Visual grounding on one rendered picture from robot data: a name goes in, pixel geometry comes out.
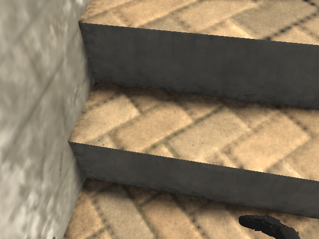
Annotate right robot hand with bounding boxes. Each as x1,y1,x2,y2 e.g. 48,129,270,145
238,214,301,239

